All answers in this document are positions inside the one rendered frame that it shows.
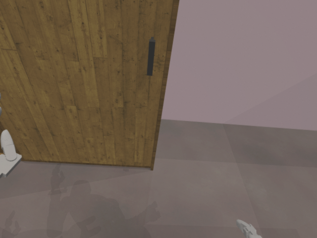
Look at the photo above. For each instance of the robot left hand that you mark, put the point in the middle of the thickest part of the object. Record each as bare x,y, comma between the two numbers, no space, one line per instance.
10,159

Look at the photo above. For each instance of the handle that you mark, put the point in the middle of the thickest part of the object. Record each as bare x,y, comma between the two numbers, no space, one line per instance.
151,56

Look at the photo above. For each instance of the robot right hand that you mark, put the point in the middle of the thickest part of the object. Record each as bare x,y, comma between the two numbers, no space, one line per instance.
248,230

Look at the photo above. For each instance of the wardrobe door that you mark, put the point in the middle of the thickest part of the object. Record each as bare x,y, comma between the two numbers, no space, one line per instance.
1,130
73,78

